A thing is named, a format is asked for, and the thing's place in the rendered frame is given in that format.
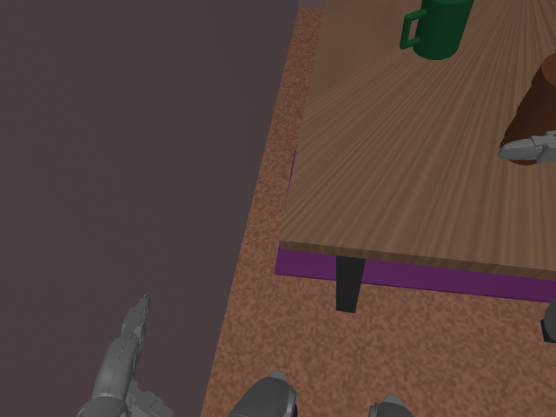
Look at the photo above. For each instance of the left robot hand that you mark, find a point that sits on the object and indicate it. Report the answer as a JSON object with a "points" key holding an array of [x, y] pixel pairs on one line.
{"points": [[116, 376]]}

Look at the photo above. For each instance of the left robot arm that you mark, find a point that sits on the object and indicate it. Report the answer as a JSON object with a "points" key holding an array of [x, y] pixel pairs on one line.
{"points": [[104, 407]]}

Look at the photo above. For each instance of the right robot hand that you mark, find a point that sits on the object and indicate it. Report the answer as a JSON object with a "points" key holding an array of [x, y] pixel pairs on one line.
{"points": [[542, 148]]}

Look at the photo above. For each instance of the table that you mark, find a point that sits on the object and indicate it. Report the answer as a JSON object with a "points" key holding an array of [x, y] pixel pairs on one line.
{"points": [[397, 158]]}

